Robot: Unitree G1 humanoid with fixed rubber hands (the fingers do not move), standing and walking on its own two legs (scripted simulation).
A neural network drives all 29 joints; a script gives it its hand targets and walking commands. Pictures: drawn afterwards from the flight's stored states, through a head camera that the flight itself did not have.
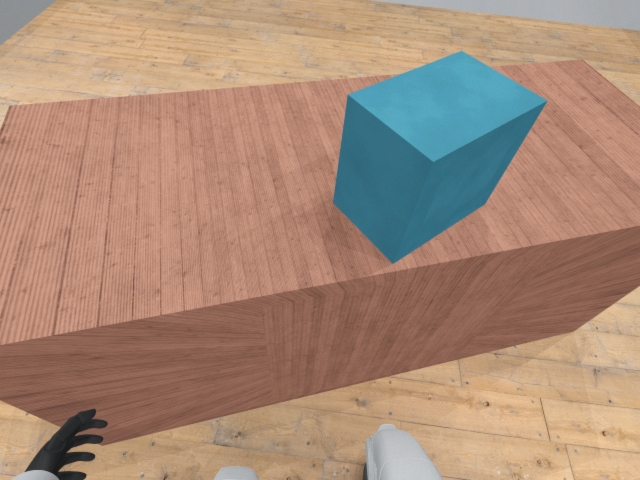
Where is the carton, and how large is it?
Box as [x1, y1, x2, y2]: [333, 51, 547, 263]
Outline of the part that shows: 547,100 462,51 350,93 347,96 333,202 393,263 484,204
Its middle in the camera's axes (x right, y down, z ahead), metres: +0.19 -0.13 +0.66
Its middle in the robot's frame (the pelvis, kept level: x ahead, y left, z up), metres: +0.58 -0.18 +0.04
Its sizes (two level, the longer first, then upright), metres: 0.251 0.169 0.232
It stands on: a pedestal, 0.66 m high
